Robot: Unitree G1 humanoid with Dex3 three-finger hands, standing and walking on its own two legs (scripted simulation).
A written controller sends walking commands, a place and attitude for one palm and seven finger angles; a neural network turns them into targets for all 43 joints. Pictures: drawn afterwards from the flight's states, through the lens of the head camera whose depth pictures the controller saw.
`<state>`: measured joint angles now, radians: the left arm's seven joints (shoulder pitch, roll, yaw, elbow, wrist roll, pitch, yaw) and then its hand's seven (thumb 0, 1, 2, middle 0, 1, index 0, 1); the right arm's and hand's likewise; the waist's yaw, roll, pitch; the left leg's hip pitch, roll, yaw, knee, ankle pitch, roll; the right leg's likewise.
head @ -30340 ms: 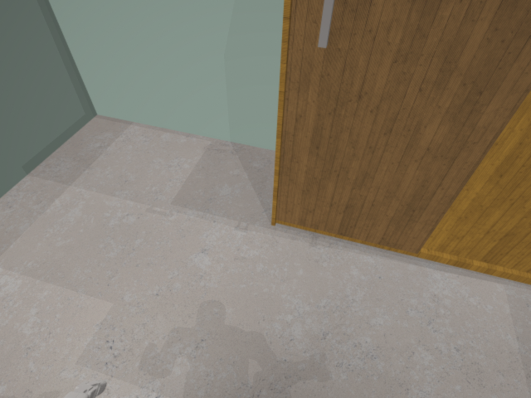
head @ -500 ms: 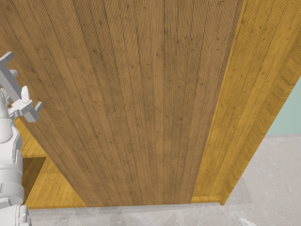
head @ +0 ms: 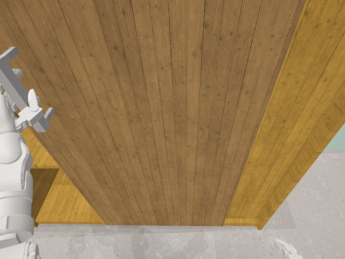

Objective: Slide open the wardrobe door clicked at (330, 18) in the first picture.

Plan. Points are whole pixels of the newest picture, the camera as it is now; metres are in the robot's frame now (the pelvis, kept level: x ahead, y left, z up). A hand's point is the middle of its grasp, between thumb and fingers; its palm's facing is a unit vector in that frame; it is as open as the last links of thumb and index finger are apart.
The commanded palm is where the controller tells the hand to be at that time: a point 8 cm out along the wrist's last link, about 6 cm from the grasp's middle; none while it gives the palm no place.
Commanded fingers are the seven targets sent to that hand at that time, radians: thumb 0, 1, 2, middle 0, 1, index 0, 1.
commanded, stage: stop walking and hold the door there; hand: left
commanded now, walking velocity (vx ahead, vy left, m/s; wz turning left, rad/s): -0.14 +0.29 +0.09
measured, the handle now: (28, 92) +0.38 +0.35 +0.22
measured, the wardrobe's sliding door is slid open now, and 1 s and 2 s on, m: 0.42 0.42 0.42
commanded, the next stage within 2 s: loosen the grip on the handle in 1.04 s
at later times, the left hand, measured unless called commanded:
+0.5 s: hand (33, 110) +0.34 +0.32 +0.20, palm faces +0.40 -0.91 -0.14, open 7.0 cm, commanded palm +0.30 +0.35 +0.17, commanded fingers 0.00 0.90 0.90 -0.45 -1.40 -0.45 -1.40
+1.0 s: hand (31, 110) +0.34 +0.32 +0.21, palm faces +0.32 -0.94 -0.14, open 6.6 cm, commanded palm +0.30 +0.35 +0.17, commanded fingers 0.00 0.90 0.90 -0.45 -1.40 -0.45 -1.40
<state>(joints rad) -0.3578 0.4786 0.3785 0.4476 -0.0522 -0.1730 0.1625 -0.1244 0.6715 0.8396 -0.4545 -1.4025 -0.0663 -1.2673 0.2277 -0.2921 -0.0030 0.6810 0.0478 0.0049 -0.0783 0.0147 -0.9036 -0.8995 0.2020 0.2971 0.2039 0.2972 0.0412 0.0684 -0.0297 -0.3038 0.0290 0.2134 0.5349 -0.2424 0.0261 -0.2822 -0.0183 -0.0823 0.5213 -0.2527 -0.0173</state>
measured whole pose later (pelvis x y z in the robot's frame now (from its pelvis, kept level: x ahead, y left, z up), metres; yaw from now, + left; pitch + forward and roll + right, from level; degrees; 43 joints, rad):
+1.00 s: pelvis -0.09 +0.11 +0.00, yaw -3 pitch +0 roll +0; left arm -0.62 0.39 0.23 0.55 -0.07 -0.13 0.13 -0.09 0.72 0.79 -0.45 -1.40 -0.14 -1.34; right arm 0.23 -0.26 0.02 0.69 0.04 0.00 -0.08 0.01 -0.90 -0.90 0.20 0.30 0.20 0.30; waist 0.00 0.02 0.02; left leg -0.30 0.06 0.16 0.52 -0.22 0.01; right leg -0.24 0.00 -0.08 0.52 -0.28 -0.03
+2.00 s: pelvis -0.07 +0.11 +0.00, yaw -2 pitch +3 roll +0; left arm -0.56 0.42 0.34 0.48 -0.06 -0.06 0.01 -0.01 -0.55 0.20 -0.39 -1.24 -0.26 -1.15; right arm 0.25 -0.24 0.02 0.69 0.04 -0.08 -0.06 0.01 -0.90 -0.90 0.20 0.30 0.20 0.30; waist 0.00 0.00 -0.05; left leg -0.33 0.04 0.12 0.51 -0.24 0.02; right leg -0.26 0.00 -0.09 0.50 -0.30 -0.03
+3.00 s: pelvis -0.08 +0.12 +0.00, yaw -1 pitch +1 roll -1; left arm -0.27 0.45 0.43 0.21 -0.17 0.00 -0.11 -0.01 -0.55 0.20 -0.25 -1.15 -0.25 -1.15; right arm 0.21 -0.25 0.05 0.64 0.06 -0.12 -0.11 0.02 -0.90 -0.90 0.20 0.30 0.20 0.30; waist 0.06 0.02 -0.05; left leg -0.33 0.03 0.09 0.54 -0.24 0.03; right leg -0.23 -0.01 -0.11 0.51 -0.29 -0.02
